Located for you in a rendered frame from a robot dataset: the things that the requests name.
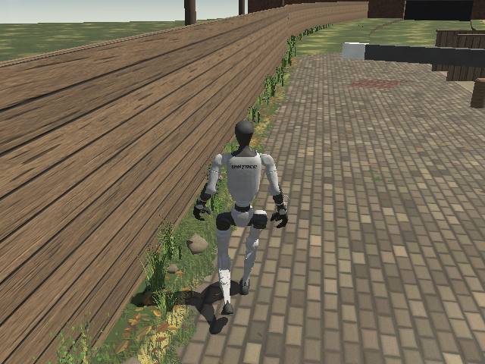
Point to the right robot hand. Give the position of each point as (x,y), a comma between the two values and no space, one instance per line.
(278,217)

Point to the left robot hand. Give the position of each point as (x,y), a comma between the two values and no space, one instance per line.
(197,211)

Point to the right robot forearm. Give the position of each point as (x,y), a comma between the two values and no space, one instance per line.
(279,202)

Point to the left robot forearm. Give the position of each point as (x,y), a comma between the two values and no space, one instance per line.
(203,198)

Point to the robot left upper arm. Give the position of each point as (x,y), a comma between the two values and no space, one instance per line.
(219,161)

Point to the left robot shin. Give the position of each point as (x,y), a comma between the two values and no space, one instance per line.
(224,280)

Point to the robot right thigh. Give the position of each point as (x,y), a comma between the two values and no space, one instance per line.
(259,221)

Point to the robot right upper arm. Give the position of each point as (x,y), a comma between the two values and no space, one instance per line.
(271,172)

